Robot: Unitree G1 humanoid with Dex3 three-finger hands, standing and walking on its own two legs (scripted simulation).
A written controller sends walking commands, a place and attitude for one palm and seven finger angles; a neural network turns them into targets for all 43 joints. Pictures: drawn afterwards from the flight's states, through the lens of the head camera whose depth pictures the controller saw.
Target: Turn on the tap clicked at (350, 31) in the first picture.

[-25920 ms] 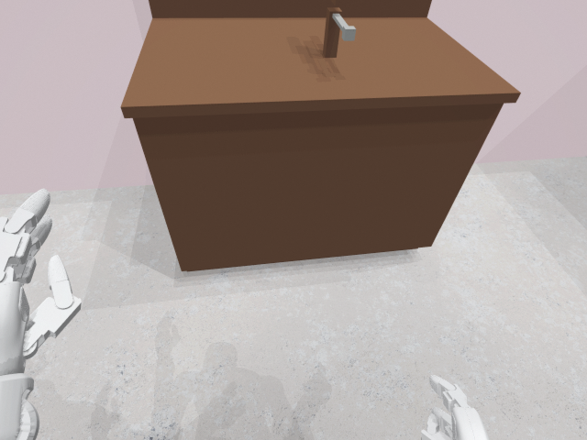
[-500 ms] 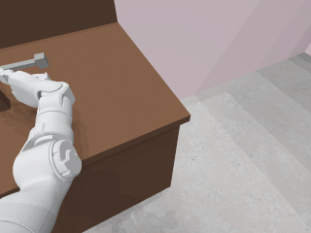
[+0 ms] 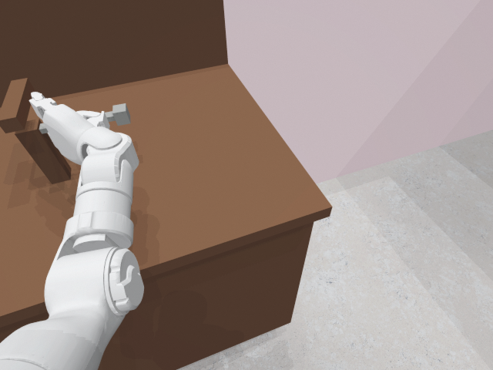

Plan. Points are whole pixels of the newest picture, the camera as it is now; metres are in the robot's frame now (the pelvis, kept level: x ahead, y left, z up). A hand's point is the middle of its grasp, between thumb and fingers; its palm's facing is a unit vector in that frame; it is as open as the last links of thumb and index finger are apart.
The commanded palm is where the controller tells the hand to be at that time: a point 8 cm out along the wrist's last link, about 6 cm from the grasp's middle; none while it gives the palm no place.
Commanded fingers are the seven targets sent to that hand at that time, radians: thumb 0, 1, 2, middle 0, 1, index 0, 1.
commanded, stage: lift the hand up off the lever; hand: left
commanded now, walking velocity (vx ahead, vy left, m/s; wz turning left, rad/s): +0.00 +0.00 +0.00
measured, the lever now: (121, 114) +0.53 +0.26 +0.16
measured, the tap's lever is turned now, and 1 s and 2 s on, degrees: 86 86 86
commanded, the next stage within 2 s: draw the hand back beside the body in 1.02 s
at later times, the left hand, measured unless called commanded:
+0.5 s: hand (105, 109) +0.46 +0.25 +0.21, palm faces +0.81 -0.58 -0.06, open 7.8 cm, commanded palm +0.40 +0.26 +0.22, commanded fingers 0.00 0.90 0.90 -0.15 -0.15 -0.15 -0.15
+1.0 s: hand (101, 106) +0.44 +0.24 +0.23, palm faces +0.82 -0.56 -0.08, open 7.8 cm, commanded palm +0.40 +0.26 +0.23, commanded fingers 0.00 0.90 0.90 -0.15 -0.15 -0.15 -0.15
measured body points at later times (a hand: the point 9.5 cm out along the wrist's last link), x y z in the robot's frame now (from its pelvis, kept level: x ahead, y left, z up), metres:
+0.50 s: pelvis +0.02 +0.02 +0.00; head +0.02 +0.00 +0.45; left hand +0.42 +0.27 +0.22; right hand +0.13 -0.21 -0.13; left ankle -0.02 +0.15 -0.74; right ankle +0.01 -0.07 -0.74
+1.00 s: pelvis +0.01 +0.00 +0.00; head +0.00 -0.02 +0.45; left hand +0.40 +0.27 +0.24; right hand +0.17 -0.23 -0.12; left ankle -0.02 +0.15 -0.74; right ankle +0.01 -0.07 -0.74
